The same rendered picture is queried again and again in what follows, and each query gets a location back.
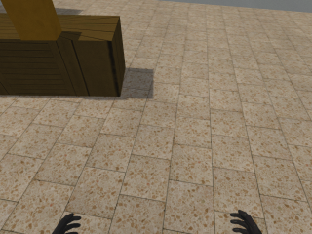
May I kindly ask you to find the pedestal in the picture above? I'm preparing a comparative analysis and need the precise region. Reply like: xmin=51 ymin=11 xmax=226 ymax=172
xmin=0 ymin=13 xmax=126 ymax=97

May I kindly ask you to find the right robot hand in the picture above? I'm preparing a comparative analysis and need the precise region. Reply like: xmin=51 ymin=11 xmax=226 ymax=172
xmin=230 ymin=210 xmax=262 ymax=234

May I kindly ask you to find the left robot hand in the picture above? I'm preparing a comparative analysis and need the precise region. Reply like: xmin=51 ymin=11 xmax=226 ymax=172
xmin=52 ymin=213 xmax=82 ymax=234

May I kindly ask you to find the carton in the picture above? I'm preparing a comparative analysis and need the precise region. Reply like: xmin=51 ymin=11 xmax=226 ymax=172
xmin=0 ymin=0 xmax=62 ymax=41

